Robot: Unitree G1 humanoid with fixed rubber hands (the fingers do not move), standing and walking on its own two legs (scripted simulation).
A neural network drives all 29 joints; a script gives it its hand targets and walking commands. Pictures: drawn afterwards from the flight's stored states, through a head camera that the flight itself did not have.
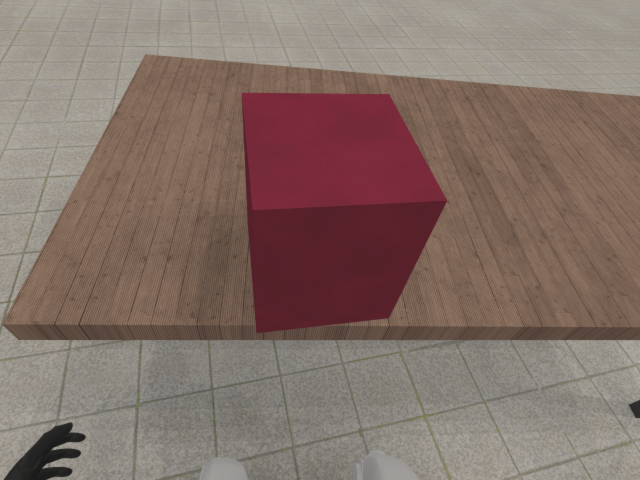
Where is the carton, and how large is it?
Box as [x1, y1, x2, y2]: [242, 93, 446, 332]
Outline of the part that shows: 242,93 247,217 256,332 388,317 446,201 445,197 388,94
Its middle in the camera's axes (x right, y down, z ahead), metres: +0.00 -0.03 +0.54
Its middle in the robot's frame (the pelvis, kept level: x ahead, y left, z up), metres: +0.45 +0.02 +0.08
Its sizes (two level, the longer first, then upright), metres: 0.210 0.200 0.250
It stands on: a table, 0.66 m high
